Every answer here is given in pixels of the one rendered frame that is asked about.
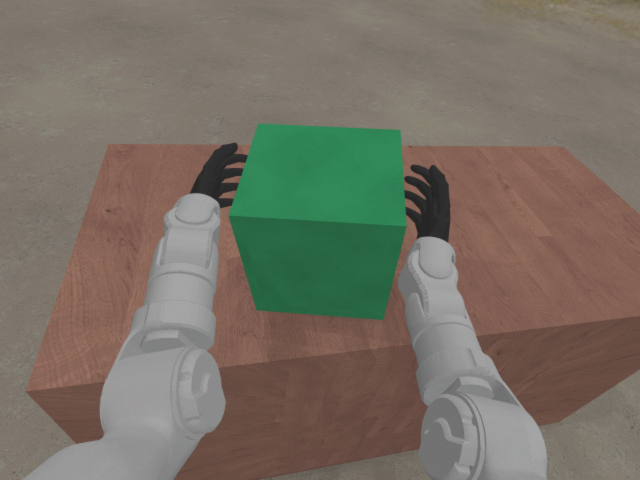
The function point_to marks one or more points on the pedestal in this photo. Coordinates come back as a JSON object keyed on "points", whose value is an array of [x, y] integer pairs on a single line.
{"points": [[548, 261]]}

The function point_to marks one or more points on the left robot hand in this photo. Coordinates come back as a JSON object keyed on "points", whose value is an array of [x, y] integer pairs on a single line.
{"points": [[209, 181]]}

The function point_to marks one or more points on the right robot hand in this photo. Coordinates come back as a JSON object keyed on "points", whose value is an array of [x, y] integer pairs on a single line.
{"points": [[434, 220]]}

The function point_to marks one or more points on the right robot forearm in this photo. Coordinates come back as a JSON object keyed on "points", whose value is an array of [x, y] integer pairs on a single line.
{"points": [[447, 350]]}

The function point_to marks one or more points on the left robot upper arm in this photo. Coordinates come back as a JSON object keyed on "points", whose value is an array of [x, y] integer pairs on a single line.
{"points": [[155, 409]]}

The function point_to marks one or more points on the right robot upper arm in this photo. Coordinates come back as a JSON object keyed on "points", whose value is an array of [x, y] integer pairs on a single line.
{"points": [[468, 437]]}

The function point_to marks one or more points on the left robot forearm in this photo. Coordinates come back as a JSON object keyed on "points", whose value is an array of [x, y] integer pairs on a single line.
{"points": [[177, 310]]}

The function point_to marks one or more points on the carton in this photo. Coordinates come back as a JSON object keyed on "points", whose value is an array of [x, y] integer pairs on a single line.
{"points": [[319, 219]]}

